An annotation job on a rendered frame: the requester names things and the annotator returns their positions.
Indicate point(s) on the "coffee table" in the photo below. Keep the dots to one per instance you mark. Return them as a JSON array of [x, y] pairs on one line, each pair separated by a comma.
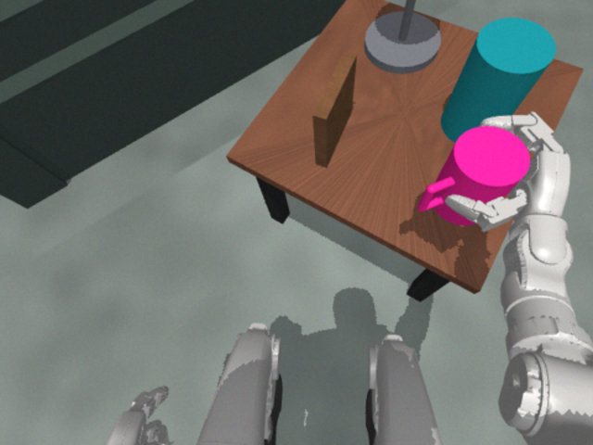
[[391, 149]]

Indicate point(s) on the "desk lamp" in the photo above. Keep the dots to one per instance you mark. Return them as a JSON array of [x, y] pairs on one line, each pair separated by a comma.
[[402, 42]]

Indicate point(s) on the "left robot hand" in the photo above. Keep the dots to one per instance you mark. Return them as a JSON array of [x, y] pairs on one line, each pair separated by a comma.
[[131, 427]]

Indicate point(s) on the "left robot foot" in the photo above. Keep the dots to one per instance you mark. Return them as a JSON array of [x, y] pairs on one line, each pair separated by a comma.
[[275, 411]]

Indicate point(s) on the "right robot hand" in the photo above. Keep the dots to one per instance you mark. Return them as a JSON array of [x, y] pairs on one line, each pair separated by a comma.
[[544, 188]]

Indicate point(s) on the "right robot arm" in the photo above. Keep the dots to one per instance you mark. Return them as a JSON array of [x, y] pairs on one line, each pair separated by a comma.
[[547, 392]]

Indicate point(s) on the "sofa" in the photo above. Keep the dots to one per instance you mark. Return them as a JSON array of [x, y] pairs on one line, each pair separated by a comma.
[[82, 79]]

